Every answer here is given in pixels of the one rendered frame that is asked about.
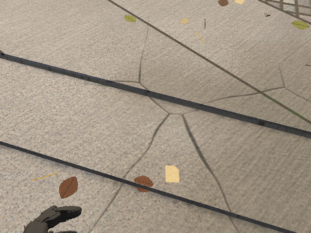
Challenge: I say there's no robot left hand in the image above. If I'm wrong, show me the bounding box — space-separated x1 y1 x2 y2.
23 205 82 233

